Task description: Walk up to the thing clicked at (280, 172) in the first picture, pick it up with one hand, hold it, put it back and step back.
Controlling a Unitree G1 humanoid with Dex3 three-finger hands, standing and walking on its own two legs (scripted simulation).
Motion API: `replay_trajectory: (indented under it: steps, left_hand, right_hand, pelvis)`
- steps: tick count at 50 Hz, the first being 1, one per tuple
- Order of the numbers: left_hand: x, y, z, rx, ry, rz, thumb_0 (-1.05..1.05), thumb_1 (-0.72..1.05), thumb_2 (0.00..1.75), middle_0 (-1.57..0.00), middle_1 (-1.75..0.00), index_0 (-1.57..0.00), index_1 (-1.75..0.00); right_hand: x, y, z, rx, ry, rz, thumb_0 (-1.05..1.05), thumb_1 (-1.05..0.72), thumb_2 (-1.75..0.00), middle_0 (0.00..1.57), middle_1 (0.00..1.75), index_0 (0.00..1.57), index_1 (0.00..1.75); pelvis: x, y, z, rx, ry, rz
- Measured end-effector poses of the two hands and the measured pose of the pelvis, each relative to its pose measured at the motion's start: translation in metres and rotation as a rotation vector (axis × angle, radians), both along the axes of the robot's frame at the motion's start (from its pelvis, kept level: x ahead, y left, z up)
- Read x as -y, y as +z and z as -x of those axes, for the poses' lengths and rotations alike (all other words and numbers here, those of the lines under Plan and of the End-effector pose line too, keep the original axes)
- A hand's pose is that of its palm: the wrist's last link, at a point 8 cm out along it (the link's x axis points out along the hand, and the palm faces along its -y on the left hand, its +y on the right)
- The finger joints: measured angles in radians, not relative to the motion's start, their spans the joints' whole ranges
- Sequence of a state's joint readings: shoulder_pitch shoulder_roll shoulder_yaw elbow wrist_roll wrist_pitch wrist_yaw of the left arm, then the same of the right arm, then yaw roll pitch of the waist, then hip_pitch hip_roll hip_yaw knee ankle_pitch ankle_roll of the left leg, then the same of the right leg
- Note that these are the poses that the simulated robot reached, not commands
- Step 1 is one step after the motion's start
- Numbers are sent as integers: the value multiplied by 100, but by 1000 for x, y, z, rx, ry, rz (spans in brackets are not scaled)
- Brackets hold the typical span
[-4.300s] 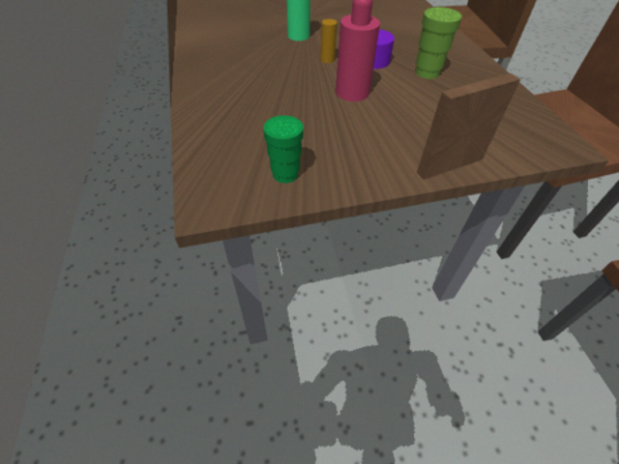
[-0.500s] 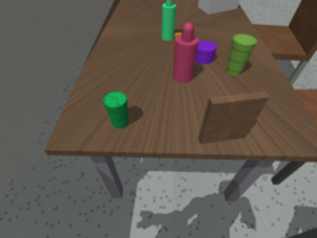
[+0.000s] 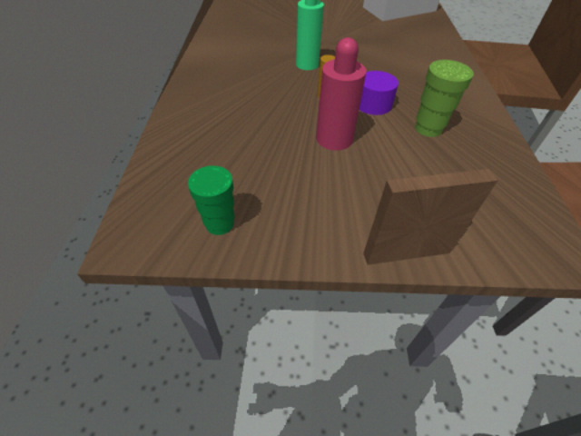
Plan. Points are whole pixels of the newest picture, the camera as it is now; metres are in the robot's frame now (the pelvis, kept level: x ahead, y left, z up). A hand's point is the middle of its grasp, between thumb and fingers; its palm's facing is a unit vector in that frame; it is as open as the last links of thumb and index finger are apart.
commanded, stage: stand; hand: left
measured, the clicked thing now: (215, 203) +0.48 +0.14 +0.00
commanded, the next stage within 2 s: rise first in 1.88 s
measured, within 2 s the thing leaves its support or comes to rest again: neither
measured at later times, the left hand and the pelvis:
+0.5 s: hand out of the picture +0.06 +0.25 -0.16, palm faces -0.02 -0.94 -0.34, open 7.4 cm; pelvis +0.00 +0.00 +0.00, yaw +0 degrees
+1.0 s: hand out of the picture +0.07 +0.25 -0.16, palm faces -0.02 -0.94 -0.34, open 7.4 cm; pelvis +0.00 +0.00 +0.00, yaw +1 degrees
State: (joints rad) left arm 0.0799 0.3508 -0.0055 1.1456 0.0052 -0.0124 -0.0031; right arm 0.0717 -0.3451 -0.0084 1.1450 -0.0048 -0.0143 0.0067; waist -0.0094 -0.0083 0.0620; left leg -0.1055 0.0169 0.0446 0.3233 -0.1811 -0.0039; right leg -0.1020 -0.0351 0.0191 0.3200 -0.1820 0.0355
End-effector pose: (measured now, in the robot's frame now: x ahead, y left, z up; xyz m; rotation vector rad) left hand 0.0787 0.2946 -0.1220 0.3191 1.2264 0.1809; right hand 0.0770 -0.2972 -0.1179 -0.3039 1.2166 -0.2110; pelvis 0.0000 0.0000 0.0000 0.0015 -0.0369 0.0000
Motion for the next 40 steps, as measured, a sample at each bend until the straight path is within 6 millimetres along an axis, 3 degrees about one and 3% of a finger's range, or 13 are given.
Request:
replay_trajectory:
  steps: [10, 22, 40]
  left_hand:
    - [1, 1, 10, -4, 15, -1, 1, 90, 90, -20, -30, -20, -30]
    - [1, 1, 21, -21, 24, -6, 1, 90, 90, -20, -30, -20, -30]
    - [2, 1, 21, -19, 22, -3, 1, 90, 90, -20, -30, -20, -30]
  right_hand:
    - [2, 1, -6, 17, 17, 1, 1, -91, -89, 20, 30, 20, 30]
    - [4, -1, 4, -6, 18, -2, 1, -91, -89, 20, 30, 20, 30]
    - [5, -2, 12, -32, 16, -1, 1, -91, -89, 20, 30, 20, 30]
  pelvis:
    - [3, 0, 1, 4, 5, 2]
    - [4, 0, 3, 4, 8, 2]
    - [5, 0, 3, -1, 13, 3]
